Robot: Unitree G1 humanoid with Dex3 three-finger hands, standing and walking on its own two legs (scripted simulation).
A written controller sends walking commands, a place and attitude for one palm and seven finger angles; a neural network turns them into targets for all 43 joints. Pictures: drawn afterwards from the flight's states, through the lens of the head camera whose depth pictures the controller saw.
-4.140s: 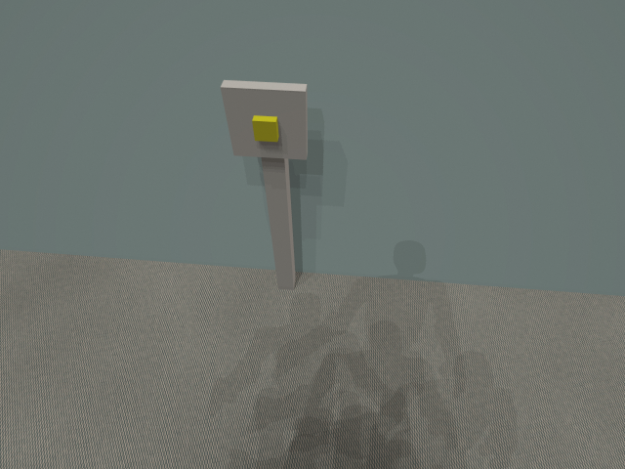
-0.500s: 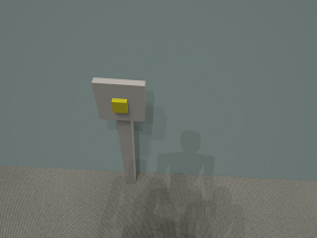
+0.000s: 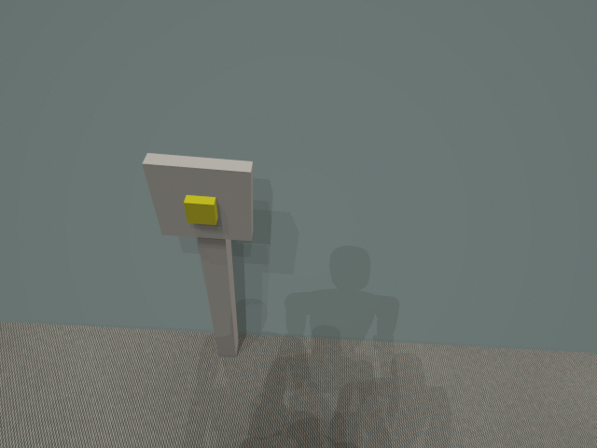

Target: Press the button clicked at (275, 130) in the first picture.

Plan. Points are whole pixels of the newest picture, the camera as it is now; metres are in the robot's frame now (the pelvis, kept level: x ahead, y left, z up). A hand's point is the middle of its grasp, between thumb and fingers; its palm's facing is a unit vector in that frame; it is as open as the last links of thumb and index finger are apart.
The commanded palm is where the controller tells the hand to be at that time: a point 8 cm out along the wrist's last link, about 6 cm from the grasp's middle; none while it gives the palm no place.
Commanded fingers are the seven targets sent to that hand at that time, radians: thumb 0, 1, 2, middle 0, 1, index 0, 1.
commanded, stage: come to a stop and stand still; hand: left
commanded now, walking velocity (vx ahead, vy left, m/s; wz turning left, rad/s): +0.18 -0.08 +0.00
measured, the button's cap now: (201, 209) +0.50 +0.21 -0.01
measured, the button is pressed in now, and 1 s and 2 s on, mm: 0 0 0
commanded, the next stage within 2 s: look again from close up in 1.36 s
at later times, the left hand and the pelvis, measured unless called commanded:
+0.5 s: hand out of the picture +0.10 +0.15 -0.17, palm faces +0.07 -0.98 -0.18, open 7.3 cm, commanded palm none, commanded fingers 0.00 0.90 0.90 -0.20 -0.30 -0.20 -0.30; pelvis +0.02 -0.02 +0.00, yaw +1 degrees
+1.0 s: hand out of the picture -0.04 +0.13 -0.16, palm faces +0.03 -0.99 -0.16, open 7.4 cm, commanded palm none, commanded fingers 0.00 0.90 0.90 -0.20 -0.30 -0.20 -0.30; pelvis -0.03 -0.03 +0.01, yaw +0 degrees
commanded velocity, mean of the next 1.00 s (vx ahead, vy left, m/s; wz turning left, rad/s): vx -0.04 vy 0.04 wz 0.00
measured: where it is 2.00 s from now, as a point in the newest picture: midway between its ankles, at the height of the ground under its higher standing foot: outside the picture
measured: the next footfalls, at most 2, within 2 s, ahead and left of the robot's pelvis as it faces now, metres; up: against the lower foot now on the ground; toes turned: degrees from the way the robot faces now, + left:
right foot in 0.20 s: +0.10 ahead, -0.13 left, +0.00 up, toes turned -7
left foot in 0.46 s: +0.06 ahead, +0.07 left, +0.00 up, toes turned +7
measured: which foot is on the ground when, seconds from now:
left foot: down 0.00-0.20, up 0.22-0.44, down 0.46-1.00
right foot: up 0.00-0.18, down 0.20-0.50, up 0.52-0.76, down 0.78-1.00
